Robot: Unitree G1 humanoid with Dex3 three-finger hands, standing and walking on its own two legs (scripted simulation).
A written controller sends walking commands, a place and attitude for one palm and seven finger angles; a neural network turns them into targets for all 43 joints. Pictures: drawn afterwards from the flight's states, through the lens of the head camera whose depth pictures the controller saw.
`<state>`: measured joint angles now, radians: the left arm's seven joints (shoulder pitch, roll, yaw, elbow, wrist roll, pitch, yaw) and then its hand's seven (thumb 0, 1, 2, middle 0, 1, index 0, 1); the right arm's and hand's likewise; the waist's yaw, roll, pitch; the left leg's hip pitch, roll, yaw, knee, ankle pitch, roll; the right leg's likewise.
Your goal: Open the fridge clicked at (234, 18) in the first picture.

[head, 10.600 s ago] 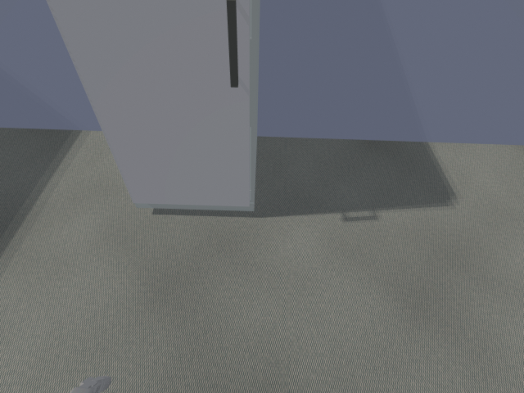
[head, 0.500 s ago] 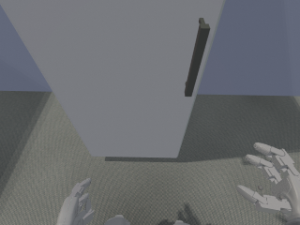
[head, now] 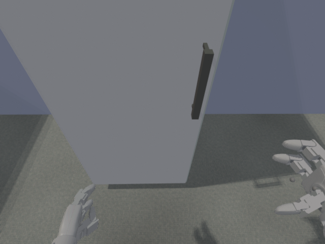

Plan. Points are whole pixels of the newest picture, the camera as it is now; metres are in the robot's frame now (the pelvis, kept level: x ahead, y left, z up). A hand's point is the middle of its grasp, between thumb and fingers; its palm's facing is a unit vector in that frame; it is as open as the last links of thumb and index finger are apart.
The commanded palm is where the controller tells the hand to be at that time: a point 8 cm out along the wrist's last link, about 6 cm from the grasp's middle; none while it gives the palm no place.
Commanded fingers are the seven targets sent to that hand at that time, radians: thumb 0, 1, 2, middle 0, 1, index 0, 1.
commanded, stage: raise the hand to about handle height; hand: right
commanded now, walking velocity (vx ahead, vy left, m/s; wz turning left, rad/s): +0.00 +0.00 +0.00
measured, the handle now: (199, 85) +0.53 -0.09 +0.11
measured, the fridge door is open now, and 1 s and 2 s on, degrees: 0 0 0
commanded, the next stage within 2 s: move the hooked fingers beside the handle in 0.76 s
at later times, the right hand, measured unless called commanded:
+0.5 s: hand (295, 158) +0.28 -0.26 +0.13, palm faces +0.00 +1.00 -0.04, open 14.0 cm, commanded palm +0.24 -0.31 +0.14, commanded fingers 0.00 0.50 -0.30 0.30 1.20 0.30 1.20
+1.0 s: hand (293, 158) +0.28 -0.25 +0.13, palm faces +0.01 +1.00 -0.02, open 14.0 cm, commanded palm +0.26 -0.29 +0.14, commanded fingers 0.00 0.50 -0.30 0.30 1.20 0.30 1.20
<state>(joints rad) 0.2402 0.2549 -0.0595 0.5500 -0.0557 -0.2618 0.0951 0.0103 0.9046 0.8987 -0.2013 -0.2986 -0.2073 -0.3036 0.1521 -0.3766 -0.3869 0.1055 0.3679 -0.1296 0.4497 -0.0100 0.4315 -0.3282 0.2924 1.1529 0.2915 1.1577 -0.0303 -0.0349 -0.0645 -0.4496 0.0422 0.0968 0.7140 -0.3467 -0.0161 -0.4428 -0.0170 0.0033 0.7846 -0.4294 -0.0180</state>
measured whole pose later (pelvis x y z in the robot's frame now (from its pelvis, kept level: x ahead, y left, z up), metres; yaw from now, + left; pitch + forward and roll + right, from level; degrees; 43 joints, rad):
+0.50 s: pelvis +0.00 +0.01 +0.01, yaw +1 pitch +3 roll +1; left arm 0.27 0.28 -0.05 0.58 -0.07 -0.24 0.11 0.01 0.90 0.90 -0.20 -0.30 -0.21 -0.30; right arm -0.02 -0.43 -0.46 0.26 0.36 -0.05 0.52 -0.01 0.50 -0.30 0.30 1.20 0.29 1.20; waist -0.02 -0.04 -0.03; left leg -0.36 0.03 0.08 0.61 -0.30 0.00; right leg -0.33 -0.02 -0.01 0.65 -0.37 -0.01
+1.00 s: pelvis -0.01 +0.01 +0.01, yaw +0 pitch +2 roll +1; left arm 0.26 0.27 -0.06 0.59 -0.07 -0.24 0.13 0.01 0.90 0.90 -0.20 -0.30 -0.21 -0.30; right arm -0.08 -0.41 -0.42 0.32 0.35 -0.07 0.50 -0.02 0.50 -0.30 0.30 1.20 0.30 1.20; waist -0.03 -0.04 -0.03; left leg -0.36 0.04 0.09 0.61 -0.29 0.00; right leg -0.33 -0.02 0.00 0.65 -0.36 -0.01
